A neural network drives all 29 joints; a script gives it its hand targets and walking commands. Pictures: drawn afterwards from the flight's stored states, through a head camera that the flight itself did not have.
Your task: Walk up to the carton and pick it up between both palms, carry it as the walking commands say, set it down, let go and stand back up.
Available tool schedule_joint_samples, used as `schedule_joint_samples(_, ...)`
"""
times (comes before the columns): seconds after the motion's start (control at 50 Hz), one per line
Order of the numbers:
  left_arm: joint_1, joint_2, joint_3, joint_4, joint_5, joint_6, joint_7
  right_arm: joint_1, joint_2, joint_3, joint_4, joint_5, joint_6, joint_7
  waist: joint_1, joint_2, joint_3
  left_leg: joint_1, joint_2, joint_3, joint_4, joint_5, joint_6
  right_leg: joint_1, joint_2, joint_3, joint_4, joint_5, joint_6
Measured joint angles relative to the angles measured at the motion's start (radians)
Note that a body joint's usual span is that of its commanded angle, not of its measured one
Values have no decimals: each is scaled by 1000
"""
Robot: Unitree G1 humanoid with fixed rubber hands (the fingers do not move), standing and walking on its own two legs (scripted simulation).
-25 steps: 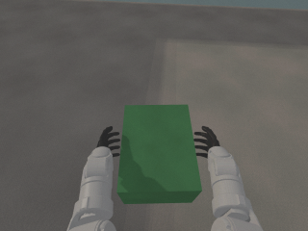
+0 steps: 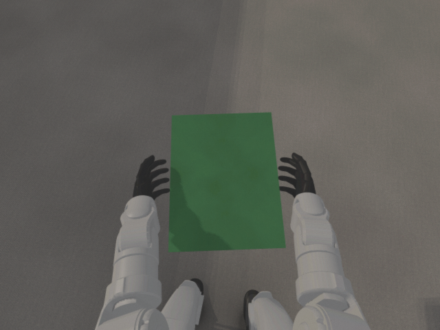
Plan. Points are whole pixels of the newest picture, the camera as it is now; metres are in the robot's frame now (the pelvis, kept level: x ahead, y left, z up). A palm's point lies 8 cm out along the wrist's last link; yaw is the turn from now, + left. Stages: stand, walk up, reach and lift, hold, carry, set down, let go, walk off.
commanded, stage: set down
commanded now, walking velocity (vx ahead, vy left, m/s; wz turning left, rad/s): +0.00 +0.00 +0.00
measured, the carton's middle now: (223, 185) +0.39 +0.04 -0.14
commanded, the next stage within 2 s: none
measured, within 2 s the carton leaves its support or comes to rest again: neither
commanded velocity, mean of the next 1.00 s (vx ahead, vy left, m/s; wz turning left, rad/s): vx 0.00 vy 0.00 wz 0.00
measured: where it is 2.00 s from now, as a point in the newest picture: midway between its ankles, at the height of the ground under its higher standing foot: (220, 324)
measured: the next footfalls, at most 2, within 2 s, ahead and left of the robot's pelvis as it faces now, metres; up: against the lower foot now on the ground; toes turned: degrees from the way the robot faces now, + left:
none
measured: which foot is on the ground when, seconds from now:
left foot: down 0.00-1.00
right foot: down 0.00-1.00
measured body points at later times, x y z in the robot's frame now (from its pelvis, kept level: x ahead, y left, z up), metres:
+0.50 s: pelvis -0.02 +0.01 -0.07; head +0.18 +0.02 +0.33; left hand +0.36 +0.19 -0.15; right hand +0.41 -0.11 -0.15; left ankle +0.05 +0.14 -0.70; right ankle +0.03 -0.11 -0.70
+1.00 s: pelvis -0.04 +0.00 -0.16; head +0.19 +0.00 +0.23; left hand +0.39 +0.20 -0.23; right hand +0.43 -0.11 -0.24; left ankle +0.05 +0.14 -0.70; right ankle +0.03 -0.11 -0.70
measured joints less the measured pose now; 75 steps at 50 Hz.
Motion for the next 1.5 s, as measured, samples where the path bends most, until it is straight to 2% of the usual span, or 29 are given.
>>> schedule_joint_samples(0.22, -79, -6, 23, -16, -1, 11, 1, -91, -19, -37, 7, 3, 7, 15, -9, -11, -54, -242, -14, 10, 160, -41, 5, -242, 5, 14, 157, -39, 15)
schedule_joint_samples(0.48, -159, 5, 30, -3, -19, 21, 35, -197, -67, -47, 63, 23, 12, 27, -17, -20, -122, -508, -31, 19, 361, -98, 9, -507, 14, 26, 357, -96, 30)
schedule_joint_samples(0.72, -240, 40, 30, 40, -50, 26, 56, -274, -98, -33, 107, 62, 19, -9, -16, -23, -175, -723, -41, 15, 542, -152, -4, -726, 32, 25, 546, -152, 31)
schedule_joint_samples(1.08, -362, 102, 57, 141, -81, 16, 59, -398, -134, -10, 203, 93, 16, -82, -2, -18, -198, -951, -57, -4, 768, -216, -30, -956, 57, 10, 774, -215, 28)
schedule_joint_samples(1.5, -503, 137, 61, 185, -97, 8, 99, -559, -206, 0, 287, 128, 1, -90, -10, -23, -132, -1169, -80, -1, 969, -241, -37, -1171, 80, 15, 971, -240, 52)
